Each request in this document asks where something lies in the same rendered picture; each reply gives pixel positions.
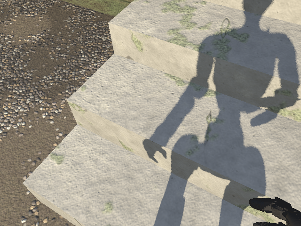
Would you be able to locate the right robot hand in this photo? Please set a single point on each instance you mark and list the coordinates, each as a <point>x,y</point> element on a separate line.
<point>278,208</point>

